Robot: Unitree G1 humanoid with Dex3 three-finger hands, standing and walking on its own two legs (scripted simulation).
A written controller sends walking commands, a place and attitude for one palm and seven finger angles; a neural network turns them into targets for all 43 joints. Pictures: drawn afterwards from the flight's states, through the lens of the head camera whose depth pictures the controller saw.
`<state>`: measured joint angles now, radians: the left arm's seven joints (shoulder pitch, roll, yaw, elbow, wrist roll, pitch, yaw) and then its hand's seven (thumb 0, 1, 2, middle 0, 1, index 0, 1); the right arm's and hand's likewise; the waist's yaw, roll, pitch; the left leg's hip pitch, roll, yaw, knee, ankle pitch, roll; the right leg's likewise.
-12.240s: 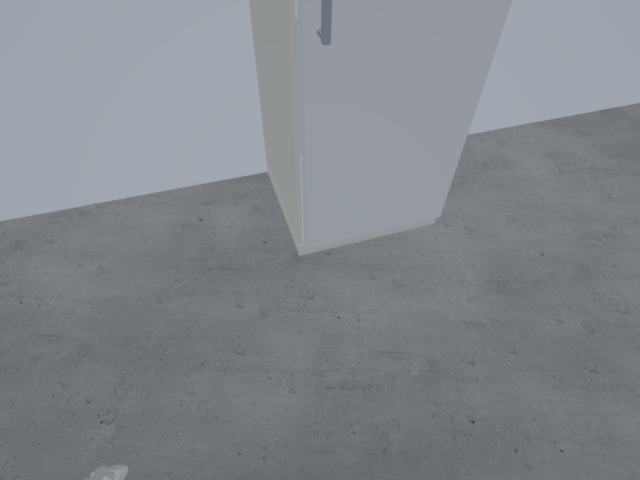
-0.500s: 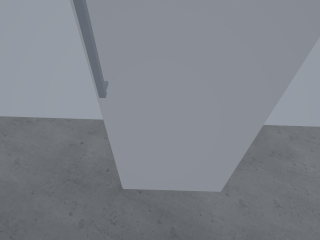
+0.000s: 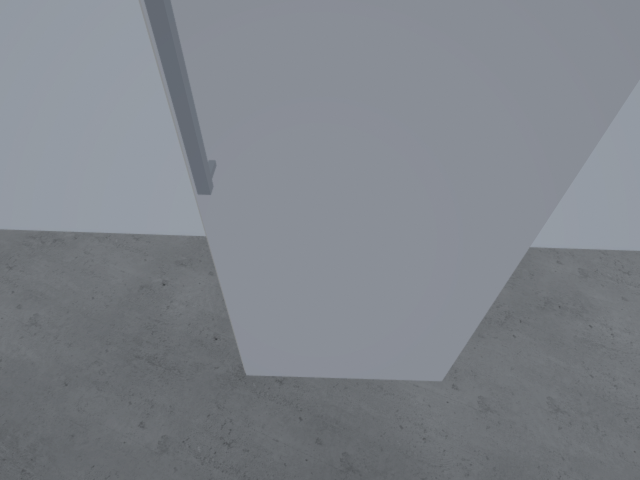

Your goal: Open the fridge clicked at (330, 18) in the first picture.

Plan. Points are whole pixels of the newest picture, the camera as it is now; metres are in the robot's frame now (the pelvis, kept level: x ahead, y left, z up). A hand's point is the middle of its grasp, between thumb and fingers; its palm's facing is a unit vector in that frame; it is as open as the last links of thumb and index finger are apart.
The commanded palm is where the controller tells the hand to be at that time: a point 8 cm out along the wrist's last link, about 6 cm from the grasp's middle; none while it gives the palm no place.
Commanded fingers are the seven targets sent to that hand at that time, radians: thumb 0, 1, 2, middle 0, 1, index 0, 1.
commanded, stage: look again from close up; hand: left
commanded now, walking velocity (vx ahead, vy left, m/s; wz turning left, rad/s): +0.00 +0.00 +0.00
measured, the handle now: (184, 78) +0.49 +0.20 +0.26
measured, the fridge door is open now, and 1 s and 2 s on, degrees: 0 0 0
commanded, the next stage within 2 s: raise the hand to about handle height in 1.78 s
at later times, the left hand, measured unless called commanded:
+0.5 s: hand out of the picture +0.06 +0.23 -0.16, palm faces -0.02 -0.95 -0.31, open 7.4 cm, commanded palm none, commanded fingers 0.00 0.90 0.90 -0.20 -0.30 -0.20 -0.30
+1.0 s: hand out of the picture +0.07 +0.23 -0.16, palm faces -0.02 -0.95 -0.32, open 7.4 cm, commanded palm none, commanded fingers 0.00 0.90 0.90 -0.20 -0.30 -0.20 -0.30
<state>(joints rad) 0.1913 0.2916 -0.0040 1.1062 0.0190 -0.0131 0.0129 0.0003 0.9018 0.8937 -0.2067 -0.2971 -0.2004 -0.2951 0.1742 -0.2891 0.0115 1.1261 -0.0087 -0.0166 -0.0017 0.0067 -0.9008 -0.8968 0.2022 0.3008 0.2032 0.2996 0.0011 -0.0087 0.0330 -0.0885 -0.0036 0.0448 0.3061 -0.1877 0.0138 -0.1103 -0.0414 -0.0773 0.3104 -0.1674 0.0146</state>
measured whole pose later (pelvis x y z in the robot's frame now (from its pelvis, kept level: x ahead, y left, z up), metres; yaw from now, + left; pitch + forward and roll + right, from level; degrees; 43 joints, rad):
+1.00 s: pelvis +0.01 -0.01 +0.00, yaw +0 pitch -1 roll +0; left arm 0.16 0.32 0.00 1.10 0.02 -0.02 0.01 0.00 0.90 0.89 -0.21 -0.30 -0.20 -0.30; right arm 0.14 -0.32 0.01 1.12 -0.01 -0.02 0.00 0.01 -0.90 -0.90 0.20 0.30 0.20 0.30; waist 0.00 -0.01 0.03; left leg -0.07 0.00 0.04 0.28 -0.19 0.00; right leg -0.09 -0.03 -0.08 0.29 -0.17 0.01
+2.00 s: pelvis +0.00 -0.01 -0.01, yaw +1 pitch -1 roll +0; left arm 0.33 0.26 0.20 0.49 -0.12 -0.12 -0.03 0.01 0.88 0.88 -0.21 -0.31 -0.20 -0.31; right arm 0.25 -0.29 -0.03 0.86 0.02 -0.15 -0.05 0.01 -0.90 -0.90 0.20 0.30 0.20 0.30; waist 0.01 0.00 0.04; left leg -0.14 0.00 0.03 0.40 -0.24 0.00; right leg -0.17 -0.04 -0.09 0.43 -0.23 0.00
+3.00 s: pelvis +0.00 +0.00 -0.02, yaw +1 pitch -2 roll -1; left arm 0.10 0.41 0.45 -0.04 -0.36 0.06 -0.39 -0.01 -0.21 0.42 -0.29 -1.01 -0.28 -1.01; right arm 0.23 -0.24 0.09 0.63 0.06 -0.31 -0.12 0.02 -0.90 -0.90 0.20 0.30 0.20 0.30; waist 0.06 0.04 -0.03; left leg -0.23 0.01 0.02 0.58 -0.32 0.02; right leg -0.21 -0.04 -0.09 0.52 -0.28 0.01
